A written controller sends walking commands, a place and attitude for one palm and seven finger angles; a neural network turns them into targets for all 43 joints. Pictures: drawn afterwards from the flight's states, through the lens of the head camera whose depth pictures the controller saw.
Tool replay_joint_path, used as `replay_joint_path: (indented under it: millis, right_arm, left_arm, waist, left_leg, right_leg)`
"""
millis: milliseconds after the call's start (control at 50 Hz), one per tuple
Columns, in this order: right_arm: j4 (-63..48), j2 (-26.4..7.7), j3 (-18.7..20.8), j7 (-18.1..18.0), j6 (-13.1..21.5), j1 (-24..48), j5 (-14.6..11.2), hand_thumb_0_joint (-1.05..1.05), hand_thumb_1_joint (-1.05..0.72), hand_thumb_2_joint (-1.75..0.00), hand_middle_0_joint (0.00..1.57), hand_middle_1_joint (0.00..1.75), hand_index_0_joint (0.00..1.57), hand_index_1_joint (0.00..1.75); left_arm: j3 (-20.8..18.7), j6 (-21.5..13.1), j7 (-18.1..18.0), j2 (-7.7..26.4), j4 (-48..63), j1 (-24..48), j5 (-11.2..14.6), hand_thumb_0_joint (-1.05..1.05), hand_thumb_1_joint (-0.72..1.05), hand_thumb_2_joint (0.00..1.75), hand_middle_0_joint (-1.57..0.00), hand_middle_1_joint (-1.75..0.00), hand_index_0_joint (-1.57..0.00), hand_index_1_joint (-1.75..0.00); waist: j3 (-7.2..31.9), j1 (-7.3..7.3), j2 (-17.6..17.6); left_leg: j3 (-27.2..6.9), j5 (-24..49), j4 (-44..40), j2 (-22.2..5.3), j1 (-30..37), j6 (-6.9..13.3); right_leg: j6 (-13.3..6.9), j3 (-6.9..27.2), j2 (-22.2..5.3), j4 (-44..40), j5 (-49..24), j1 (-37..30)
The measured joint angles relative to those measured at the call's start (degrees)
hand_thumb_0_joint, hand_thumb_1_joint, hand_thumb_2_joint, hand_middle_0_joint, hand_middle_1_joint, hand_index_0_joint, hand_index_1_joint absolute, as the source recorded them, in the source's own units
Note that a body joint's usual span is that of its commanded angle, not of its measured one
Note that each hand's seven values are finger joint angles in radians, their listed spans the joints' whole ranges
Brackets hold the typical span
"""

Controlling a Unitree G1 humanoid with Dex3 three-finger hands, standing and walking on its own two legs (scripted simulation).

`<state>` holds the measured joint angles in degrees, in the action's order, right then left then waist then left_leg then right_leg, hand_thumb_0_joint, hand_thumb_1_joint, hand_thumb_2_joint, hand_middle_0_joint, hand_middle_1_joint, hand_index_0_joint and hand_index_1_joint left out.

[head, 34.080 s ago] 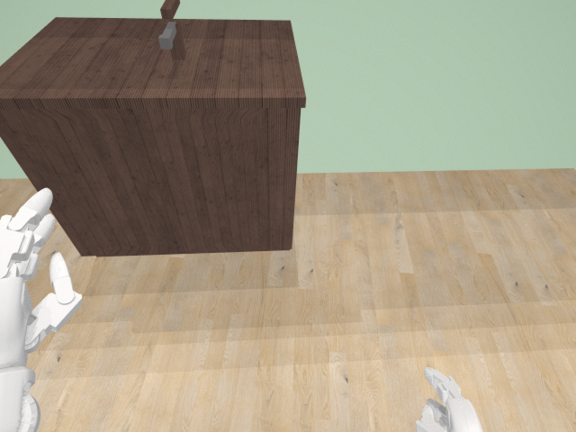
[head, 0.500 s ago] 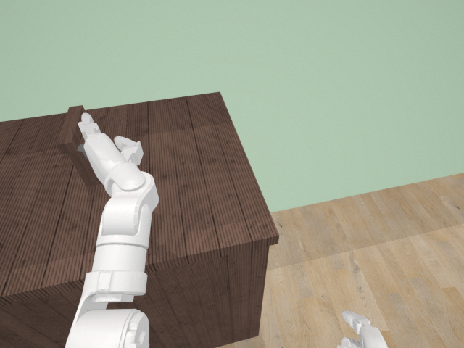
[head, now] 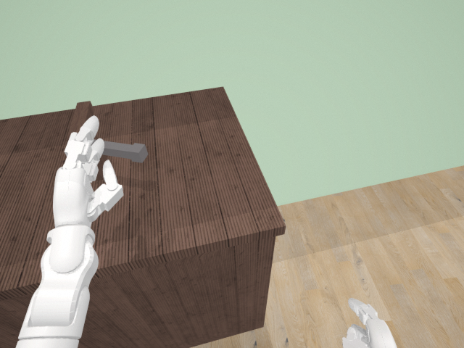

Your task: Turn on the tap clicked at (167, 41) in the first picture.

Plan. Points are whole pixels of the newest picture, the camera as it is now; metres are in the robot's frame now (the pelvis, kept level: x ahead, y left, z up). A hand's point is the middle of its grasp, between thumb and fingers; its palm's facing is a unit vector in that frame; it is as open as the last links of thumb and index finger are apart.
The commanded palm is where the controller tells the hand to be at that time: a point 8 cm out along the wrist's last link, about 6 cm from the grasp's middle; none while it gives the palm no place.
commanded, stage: draw the hand back beside the body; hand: left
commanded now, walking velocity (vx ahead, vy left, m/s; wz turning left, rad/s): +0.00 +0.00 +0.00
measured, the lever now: (138, 152) +0.45 +0.26 +0.10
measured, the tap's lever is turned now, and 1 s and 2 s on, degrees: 63 63 63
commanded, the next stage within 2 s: step back with the hand held close in 0.92 s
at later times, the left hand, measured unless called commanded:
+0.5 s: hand (82, 226) +0.23 +0.24 +0.15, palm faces +0.38 -0.88 -0.30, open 7.5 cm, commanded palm +0.18 +0.29 +0.17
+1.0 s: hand (73, 237) +0.21 +0.25 +0.15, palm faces +0.42 -0.84 -0.34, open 7.4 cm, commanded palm +0.17 +0.29 +0.17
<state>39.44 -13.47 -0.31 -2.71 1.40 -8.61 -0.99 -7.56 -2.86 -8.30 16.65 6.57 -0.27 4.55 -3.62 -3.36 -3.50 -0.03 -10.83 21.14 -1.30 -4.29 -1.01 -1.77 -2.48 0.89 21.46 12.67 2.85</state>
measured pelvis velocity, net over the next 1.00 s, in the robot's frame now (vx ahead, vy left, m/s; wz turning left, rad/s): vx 0.01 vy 0.01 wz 0.01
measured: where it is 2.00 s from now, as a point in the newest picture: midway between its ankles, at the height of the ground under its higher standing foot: outside the picture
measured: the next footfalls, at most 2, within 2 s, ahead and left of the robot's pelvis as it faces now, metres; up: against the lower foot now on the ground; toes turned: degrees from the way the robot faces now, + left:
none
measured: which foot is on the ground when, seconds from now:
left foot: down 0.00-1.00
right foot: down 0.00-1.00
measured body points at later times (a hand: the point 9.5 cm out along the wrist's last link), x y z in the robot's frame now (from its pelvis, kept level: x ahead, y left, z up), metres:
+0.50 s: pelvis +0.01 +0.01 +0.00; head -0.01 -0.01 +0.45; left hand +0.20 +0.29 +0.17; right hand +0.19 -0.21 -0.09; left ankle +0.02 +0.13 -0.75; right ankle +0.00 -0.10 -0.75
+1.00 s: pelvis +0.01 +0.01 +0.00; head +0.00 -0.01 +0.45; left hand +0.18 +0.29 +0.17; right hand +0.20 -0.21 -0.09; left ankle +0.02 +0.13 -0.75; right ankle +0.00 -0.10 -0.75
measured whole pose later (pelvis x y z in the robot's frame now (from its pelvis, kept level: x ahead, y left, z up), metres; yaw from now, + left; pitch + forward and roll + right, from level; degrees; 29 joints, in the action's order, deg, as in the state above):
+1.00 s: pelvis +0.01 +0.01 +0.00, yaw +1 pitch -5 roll +0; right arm 37.5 -12.2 -0.1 -2.7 3.6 -9.6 -0.2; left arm -14.0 -5.4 -7.3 18.1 21.2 -23.9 4.3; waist -2.5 -3.7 -3.9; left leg -0.5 -13.3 24.3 -1.0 -5.6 -0.5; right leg -1.1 -2.9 0.5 22.5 14.2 3.0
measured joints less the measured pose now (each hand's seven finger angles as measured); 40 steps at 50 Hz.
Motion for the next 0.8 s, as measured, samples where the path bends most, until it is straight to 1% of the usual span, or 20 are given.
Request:
replay_joint_path:
  millis: [100, 180, 300, 400, 520, 680, 800]
  right_arm:
    - [-1.3, 1.7, -0.6, 0.4, -0.5, 0.2, 0.3, 0.02, -0.91, -0.90, 0.20, 0.30, 0.20, 0.30]
    - [-1.9, 2.2, -0.7, 0.4, -0.5, -0.4, 0.4, 0.02, -0.91, -0.90, 0.20, 0.30, 0.20, 0.30]
    - [-1.6, 1.2, -0.1, 0.5, 0.0, -1.6, 0.5, 0.02, -0.91, -0.90, 0.20, 0.30, 0.20, 0.30]
    - [-1.1, 0.6, 0.4, 0.4, 0.7, -1.6, 0.6, 0.02, -0.91, -0.90, 0.20, 0.30, 0.20, 0.30]
    - [-1.5, 0.6, 0.7, 0.3, 1.5, -1.2, 0.7, 0.02, -0.91, -0.90, 0.20, 0.30, 0.20, 0.30]
    - [-2.4, 1.1, 0.5, 0.4, 2.0, -0.9, 0.7, 0.02, -0.91, -0.90, 0.20, 0.30, 0.20, 0.30]
    - [-2.0, 0.9, 0.4, 0.1, 2.3, -0.9, 0.7, 0.02, -0.91, -0.90, 0.20, 0.30, 0.20, 0.30]
  left_arm:
    - [-0.6, -1.6, 1.3, 0.2, 1.3, -4.0, 0.0, 0.02, 0.89, 0.90, -0.18, -0.22, -0.18, -0.23]
    - [-1.9, -2.0, 1.8, 0.8, 3.0, -7.4, -0.1, 0.02, 0.89, 0.90, -0.19, -0.23, -0.18, -0.24]
    - [-3.7, -2.6, 1.6, 1.1, 6.5, -12.0, -0.2, 0.02, 0.89, 0.90, -0.19, -0.25, -0.19, -0.26]
    - [-4.2, -3.1, 1.3, 0.9, 9.3, -15.6, -0.4, 0.02, 0.89, 0.90, -0.20, -0.27, -0.19, -0.27]
    - [-4.9, -3.3, 1.2, 1.1, 11.8, -19.2, -0.6, 0.02, 0.89, 0.90, -0.20, -0.28, -0.20, -0.29]
    - [-6.8, -3.2, 1.2, 1.9, 15.0, -24.7, -0.4, 0.02, 0.89, 0.90, -0.21, -0.29, -0.20, -0.30]
    - [-6.7, -2.8, 0.9, 1.4, 15.0, -24.3, -0.4, 0.02, 0.89, 0.90, -0.21, -0.30, -0.21, -0.30]
  waist:
    - [0.5, 1.44, 0.1]
    - [0.7, 1.74, 0.1]
    - [0.7, 0.94, -0.2]
    - [0.7, 0.31, -0.1]
    - [0.8, -0.02, 0.2]
    - [1.4, -0.25, 0.1]
    - [1.2, -0.94, -0.3]
  left_leg:
    - [0.8, 0.1, -0.5, -0.2, 0.3, 0.2]
    - [1.1, -0.2, -0.1, -0.3, 0.2, 0.3]
    - [1.0, -0.7, 0.5, 0.0, 0.0, 0.6]
    - [0.8, -1.0, 0.9, 0.3, -0.2, 0.8]
    - [0.5, -1.5, 1.5, 0.5, -0.4, 0.9]
    - [0.2, -2.2, 2.5, 0.4, -1.0, 0.8]
    - [-0.4, -2.5, 3.1, 0.5, -1.3, 0.8]
  right_leg:
    - [0.2, 0.8, 0.1, -0.9, -0.7, -0.1]
    - [0.4, 1.1, 0.3, -1.3, -0.9, -0.4]
    - [0.7, 1.0, 0.0, -1.3, -0.7, -0.5]
    - [0.9, 0.8, -0.3, -1.0, -0.3, -0.5]
    - [1.0, 0.5, -0.5, -0.5, 0.2, -0.4]
    - [0.9, 0.2, -0.4, 0.0, 0.8, -0.2]
    - [0.9, -0.3, -0.5, 0.6, 1.3, -0.1]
